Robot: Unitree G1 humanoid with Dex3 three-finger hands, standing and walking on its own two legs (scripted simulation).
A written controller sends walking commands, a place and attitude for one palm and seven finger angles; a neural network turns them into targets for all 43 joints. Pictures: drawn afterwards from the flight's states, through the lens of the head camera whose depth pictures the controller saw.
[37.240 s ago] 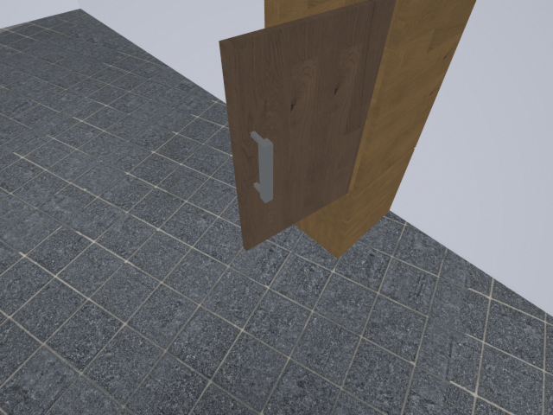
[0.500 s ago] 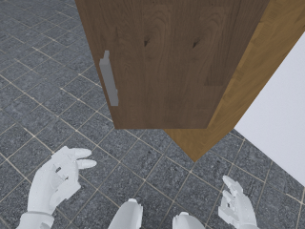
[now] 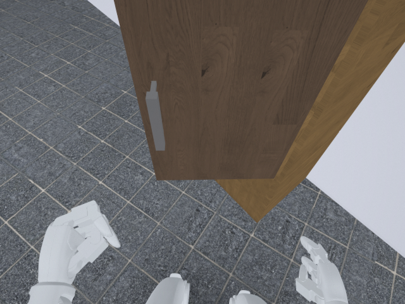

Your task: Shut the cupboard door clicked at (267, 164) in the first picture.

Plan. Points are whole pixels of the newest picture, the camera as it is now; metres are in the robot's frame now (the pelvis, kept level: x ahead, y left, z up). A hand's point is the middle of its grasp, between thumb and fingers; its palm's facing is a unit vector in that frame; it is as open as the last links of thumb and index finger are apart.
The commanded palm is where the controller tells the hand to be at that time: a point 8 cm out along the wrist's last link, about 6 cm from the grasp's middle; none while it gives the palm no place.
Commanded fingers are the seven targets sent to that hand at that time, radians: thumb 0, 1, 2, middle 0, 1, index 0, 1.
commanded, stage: raise the hand and make a fist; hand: left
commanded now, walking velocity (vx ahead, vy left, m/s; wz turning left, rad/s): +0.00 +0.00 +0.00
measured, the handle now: (157, 117) +0.48 +0.15 +0.07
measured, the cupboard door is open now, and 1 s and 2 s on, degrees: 52 52 52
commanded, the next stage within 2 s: bring the fist close to the handle in 0.72 s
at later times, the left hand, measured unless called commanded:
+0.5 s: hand (106, 225) +0.23 +0.18 +0.07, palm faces +0.09 -1.00 -0.03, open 3.1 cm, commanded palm +0.20 +0.24 +0.07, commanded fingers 0.00 0.90 0.90 -1.30 -1.50 -1.30 -1.50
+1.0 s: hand (124, 214) +0.25 +0.16 +0.07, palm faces +0.07 -1.00 -0.03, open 3.1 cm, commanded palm +0.24 +0.21 +0.07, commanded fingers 0.00 0.90 0.90 -1.30 -1.50 -1.30 -1.50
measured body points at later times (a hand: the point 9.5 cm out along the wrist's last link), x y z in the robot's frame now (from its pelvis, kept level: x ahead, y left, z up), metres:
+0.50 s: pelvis +0.00 +0.00 +0.01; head +0.05 +0.00 +0.46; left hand +0.22 +0.24 +0.08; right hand +0.18 -0.24 -0.06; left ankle +0.05 +0.08 -0.65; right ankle +0.01 -0.10 -0.65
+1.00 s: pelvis +0.01 -0.02 +0.01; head +0.06 -0.02 +0.46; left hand +0.24 +0.21 +0.08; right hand +0.19 -0.24 -0.07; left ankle +0.05 +0.08 -0.65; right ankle +0.01 -0.10 -0.65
